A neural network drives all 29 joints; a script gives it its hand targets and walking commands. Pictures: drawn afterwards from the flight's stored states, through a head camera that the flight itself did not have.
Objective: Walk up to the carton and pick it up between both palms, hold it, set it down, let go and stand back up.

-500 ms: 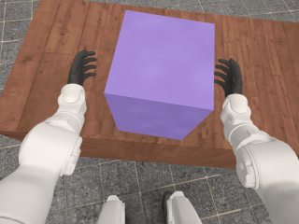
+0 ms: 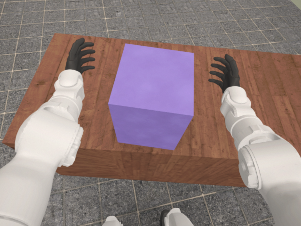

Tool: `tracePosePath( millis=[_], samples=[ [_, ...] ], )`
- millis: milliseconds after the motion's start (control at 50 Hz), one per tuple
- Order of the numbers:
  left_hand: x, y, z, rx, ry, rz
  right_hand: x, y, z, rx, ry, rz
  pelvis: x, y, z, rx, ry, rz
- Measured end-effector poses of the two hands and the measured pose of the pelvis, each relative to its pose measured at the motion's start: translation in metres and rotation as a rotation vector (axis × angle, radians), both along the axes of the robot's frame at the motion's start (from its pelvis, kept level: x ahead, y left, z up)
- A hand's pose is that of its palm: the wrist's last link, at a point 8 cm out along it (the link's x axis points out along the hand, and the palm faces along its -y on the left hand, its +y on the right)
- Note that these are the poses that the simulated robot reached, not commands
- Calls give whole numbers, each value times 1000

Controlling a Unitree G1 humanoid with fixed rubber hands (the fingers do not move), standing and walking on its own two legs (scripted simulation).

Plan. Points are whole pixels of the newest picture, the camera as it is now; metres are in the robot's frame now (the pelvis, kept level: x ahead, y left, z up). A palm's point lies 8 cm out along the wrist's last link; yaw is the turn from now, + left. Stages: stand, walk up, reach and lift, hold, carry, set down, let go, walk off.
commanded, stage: set down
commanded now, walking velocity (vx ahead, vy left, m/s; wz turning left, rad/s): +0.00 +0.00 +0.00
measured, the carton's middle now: (152, 102) +0.49 -0.03 -0.04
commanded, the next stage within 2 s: none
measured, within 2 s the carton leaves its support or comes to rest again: neither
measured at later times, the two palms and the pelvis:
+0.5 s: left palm (72, 94) +0.46 +0.18 +0.05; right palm (226, 106) +0.41 -0.22 +0.05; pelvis +0.02 +0.00 +0.03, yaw +0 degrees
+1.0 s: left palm (70, 165) +0.30 +0.18 -0.01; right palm (216, 180) +0.24 -0.18 -0.03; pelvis +0.01 +0.00 +0.05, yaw -1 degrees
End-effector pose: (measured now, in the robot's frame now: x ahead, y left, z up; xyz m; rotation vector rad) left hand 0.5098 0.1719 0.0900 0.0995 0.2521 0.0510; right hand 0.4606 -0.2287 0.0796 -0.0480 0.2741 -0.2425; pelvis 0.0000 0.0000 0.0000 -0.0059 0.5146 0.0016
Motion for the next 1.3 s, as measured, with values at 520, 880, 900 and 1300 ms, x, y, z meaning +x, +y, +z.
tracePosePath(
  millis=[520,880,900,1300],
  samples=[
    [-49,13,-38,-32,76,-33,-49,10,-30,39,37,-37,18,5,33,-30,-96,9],
    [-111,-10,-52,-4,99,-198,-117,32,-42,2,-60,-25,20,5,49,-26,-224,10],
    [-128,-10,-65,-24,141,-186,-136,37,-57,25,-16,-33,19,4,50,-24,-246,3],
    [-217,58,-64,-36,-10,-62,-178,39,-50,51,-60,-38,-5,-4,33,-23,-378,33]
  ],
)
